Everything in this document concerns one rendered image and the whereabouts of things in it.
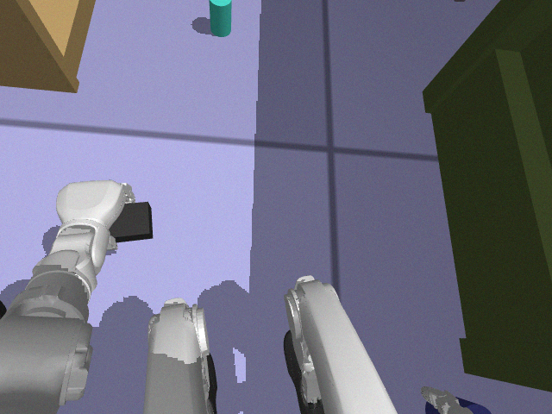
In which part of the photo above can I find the armchair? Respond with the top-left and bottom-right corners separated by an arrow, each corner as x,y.
423,0 -> 552,392

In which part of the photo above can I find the right robot hand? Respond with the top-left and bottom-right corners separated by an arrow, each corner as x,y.
421,386 -> 473,414

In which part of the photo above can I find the right robot foot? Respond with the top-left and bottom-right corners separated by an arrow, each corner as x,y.
284,330 -> 324,414

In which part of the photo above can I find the left robot hand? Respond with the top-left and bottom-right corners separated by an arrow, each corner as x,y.
56,180 -> 135,251

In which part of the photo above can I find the bookshelf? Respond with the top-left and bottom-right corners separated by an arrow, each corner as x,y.
0,0 -> 96,93

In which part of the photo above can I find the left robot arm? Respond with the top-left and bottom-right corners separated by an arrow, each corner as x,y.
0,219 -> 110,414

